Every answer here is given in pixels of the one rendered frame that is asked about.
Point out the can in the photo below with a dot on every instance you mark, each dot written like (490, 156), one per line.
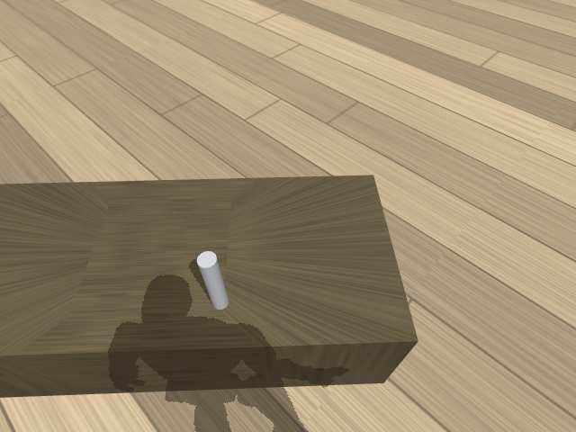
(211, 274)

